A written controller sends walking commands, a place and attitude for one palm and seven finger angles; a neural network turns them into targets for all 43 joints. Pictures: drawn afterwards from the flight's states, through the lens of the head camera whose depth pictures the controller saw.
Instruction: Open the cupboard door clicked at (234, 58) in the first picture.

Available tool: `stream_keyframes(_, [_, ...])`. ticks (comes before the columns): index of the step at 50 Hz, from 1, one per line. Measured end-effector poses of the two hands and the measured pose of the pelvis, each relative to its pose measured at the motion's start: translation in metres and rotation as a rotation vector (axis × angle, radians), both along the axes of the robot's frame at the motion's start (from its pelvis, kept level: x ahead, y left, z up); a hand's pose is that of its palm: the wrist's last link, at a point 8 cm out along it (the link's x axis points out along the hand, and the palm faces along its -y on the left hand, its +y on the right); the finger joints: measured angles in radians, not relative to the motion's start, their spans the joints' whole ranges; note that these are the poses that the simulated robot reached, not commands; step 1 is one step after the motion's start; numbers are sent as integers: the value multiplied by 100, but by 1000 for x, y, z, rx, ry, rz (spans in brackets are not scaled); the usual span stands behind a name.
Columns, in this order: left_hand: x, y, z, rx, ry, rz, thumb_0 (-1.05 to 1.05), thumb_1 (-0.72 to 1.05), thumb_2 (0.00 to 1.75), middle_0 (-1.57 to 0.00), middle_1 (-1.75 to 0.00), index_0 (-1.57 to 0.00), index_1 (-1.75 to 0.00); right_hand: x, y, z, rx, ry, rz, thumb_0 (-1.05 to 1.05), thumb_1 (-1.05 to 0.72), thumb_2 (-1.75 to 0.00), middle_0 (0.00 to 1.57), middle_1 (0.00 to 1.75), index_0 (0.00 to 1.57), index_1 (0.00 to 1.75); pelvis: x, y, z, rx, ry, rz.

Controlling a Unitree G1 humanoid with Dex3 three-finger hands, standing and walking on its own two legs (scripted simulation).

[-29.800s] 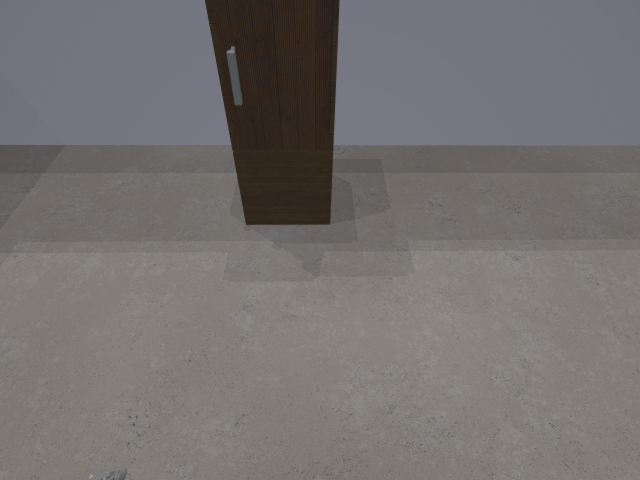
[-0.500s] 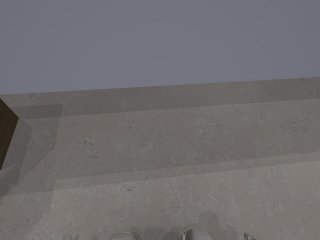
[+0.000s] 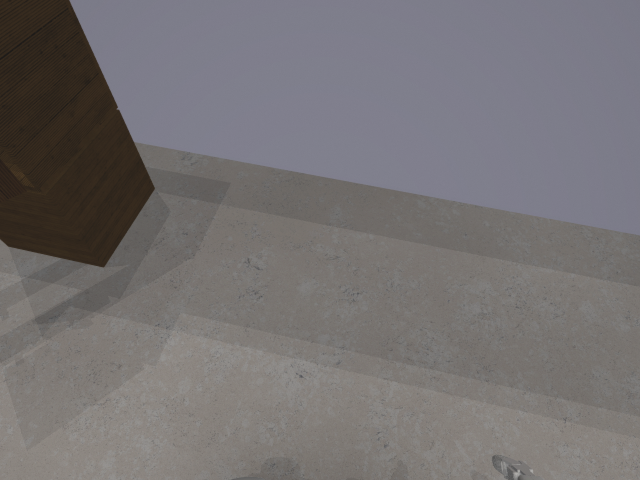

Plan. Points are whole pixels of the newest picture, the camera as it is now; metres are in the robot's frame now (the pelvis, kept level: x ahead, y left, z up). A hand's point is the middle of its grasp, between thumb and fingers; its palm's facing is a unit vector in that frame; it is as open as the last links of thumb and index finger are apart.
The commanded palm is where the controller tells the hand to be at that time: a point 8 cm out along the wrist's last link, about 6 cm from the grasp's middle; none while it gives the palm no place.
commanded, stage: turn to face it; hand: left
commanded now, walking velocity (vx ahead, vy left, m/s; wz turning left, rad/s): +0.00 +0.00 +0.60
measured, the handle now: out of the picture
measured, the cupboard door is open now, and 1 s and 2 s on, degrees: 54 54 54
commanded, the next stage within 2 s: take the last steps up to it in 1.18 s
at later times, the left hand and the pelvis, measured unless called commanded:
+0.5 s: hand out of the picture +0.03 +0.16 -0.14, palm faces +0.32 -0.91 -0.26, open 7.4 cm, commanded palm none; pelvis +0.01 -0.06 +0.02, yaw +19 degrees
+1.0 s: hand out of the picture +0.00 +0.14 -0.14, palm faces +0.57 -0.76 -0.31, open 7.4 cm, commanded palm none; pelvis +0.05 -0.09 +0.01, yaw +35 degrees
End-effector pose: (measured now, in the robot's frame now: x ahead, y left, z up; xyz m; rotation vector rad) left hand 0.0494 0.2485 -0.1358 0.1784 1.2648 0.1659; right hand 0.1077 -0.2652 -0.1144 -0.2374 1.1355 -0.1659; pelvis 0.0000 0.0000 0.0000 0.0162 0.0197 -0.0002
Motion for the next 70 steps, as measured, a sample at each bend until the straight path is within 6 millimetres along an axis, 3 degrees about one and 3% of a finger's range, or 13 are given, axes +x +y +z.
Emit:
stream_keyframes(3, [-8, 7, -4, 11, 29, 47, 1, 90, 90, -20, -30, -20, -30, 10, 7, 4, -15, -3, 58, 0, -91, -90, 20, 30, 20, 30, -2, -3, 1, -2, -5, 38])
stream_keyframes(8, [-2, 7, 12, 31, -25, 108, 1, 91, 90, -20, -30, -20, -30, 10, 8, 4, -7, 46, 115, 0, -91, -90, 20, 30, 20, 30, 0, -15, 10, -17, -7, 99])
stream_keyframes(16, [5, -13, 28, 112, -134, 158, 1, 91, 90, -20, -30, -20, -30, 24, -21, -22, 40, 94, 156, 0, -90, -90, 20, 30, 21, 30, 7, -50, 0, 0, -6, 197])
stream_keyframes(21, [-19, -35, 35, 98, -105, 225, 1, 91, 90, -20, -30, -20, -30, 47, -28, -13, 35, 102, 206, 1, -91, -90, 20, 30, 20, 30, 11, -57, 11, 18, -27, 274])
stream_keyframes(26, [-49, -50, 26, 45, -62, 304, 1, 90, 90, -20, -30, -20, -30, 78, -12, 2, 29, 72, 293, 1, -91, -90, 20, 30, 20, 30, 15, -58, 16, 37, -22, 336])
stream_keyframes(31, [-85, -46, 0, 2, -11, 403, 1, 90, 90, -20, -30, -20, -30, 110, 16, 1, 3, -7, 401, 1, -91, -90, 20, 30, 20, 30, 15, -47, -1, 4, -11, 404])
stream_keyframes(34, [-97, -41, -4, 11, 24, 449, 1, 90, 90, -20, -30, -20, -30, 115, 25, 2, -11, -14, 454, 0, -91, -90, 20, 30, 20, 30, 15, -49, -1, 3, -10, 437])
stream_keyframes(43, [-84, -45, 25, 88, -53, 527, 1, 91, 90, -20, -30, -19, -30, 117, 18, -9, 16, 80, 526, 0, -90, -90, 20, 30, 20, 30, 30, -73, 8, -10, -11, 532])
stream_keyframes(47, [-81, -61, 28, 134, -85, 549, 1, 91, 90, -20, -30, -20, -30, 131, 7, -25, 37, 111, 541, 0, -90, -90, 20, 30, 20, 30, 40, -89, 0, 6, -12, 579])
stream_keyframes(51, [-89, -87, 33, 109, -62, 599, 1, 91, 90, -20, -30, -20, -30, 147, 6, -19, 30, 129, 571, 1, -91, -90, 20, 30, 20, 30, 47, -92, 9, 18, -21, 625])
stream_keyframes(60, [-125, -134, 12, -27, 23, 713, 1, 90, 90, -20, -30, -20, -30, 180, 50, 2, 16, 68, 678, 1, -91, -90, 20, 30, 20, 30, 53, -84, 15, 24, -17, 686])
stream_keyframes(65, [-151, -138, -10, -76, 85, 780, 1, 90, 90, -20, -30, -20, -30, 185, 78, 2, -4, 16, 754, 0, -91, -90, 20, 30, 20, 30, 49, -77, 4, 3, -24, 717])
stream_keyframes(70, [-152, -129, 1, -58, 74, 810, 1, 91, 90, -20, -30, -20, -30, 176, 84, 2, 2, 39, 795, 0, -91, -90, 20, 30, 20, 30, 50, -77, 11, -15, -30, 752])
